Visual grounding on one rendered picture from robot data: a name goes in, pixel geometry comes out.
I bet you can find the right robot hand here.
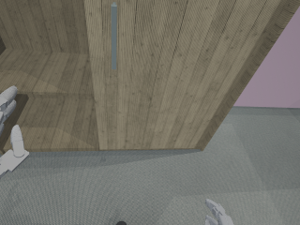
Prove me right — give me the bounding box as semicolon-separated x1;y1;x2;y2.
204;199;234;225

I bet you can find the handle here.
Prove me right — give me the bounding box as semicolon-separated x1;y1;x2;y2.
111;2;117;70

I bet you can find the left robot hand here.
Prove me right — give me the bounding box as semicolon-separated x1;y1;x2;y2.
0;85;29;179

